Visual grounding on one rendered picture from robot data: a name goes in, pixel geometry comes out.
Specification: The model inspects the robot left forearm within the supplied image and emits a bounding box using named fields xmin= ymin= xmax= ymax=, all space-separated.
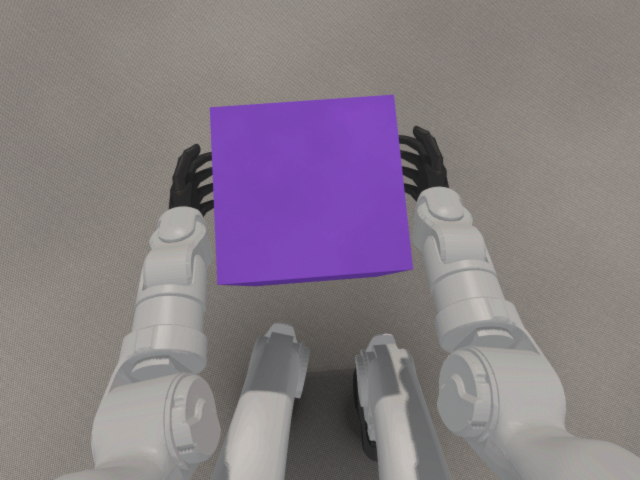
xmin=91 ymin=206 xmax=213 ymax=462

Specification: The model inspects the robot left hand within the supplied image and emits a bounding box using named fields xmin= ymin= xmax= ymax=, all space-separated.
xmin=169 ymin=144 xmax=214 ymax=217

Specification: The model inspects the left robot thigh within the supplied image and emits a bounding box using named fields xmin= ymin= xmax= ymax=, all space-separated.
xmin=210 ymin=332 xmax=310 ymax=480

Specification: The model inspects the carton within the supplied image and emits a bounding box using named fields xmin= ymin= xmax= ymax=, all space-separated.
xmin=210 ymin=95 xmax=413 ymax=286

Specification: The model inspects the robot thigh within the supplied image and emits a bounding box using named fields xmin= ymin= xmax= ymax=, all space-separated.
xmin=210 ymin=332 xmax=310 ymax=480
xmin=355 ymin=344 xmax=452 ymax=480

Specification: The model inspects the robot right forearm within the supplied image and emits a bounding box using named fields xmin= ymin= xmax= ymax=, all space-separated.
xmin=412 ymin=187 xmax=566 ymax=416

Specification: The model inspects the left robot upper arm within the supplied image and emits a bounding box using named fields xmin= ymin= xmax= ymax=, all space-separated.
xmin=54 ymin=372 xmax=221 ymax=480

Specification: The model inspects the robot right hand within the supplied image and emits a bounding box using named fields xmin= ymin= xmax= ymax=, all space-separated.
xmin=398 ymin=126 xmax=449 ymax=202

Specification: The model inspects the right robot upper arm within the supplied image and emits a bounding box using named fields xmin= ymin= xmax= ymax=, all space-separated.
xmin=437 ymin=346 xmax=640 ymax=480

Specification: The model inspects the right robot thigh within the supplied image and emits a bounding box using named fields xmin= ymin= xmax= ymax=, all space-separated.
xmin=355 ymin=344 xmax=452 ymax=480

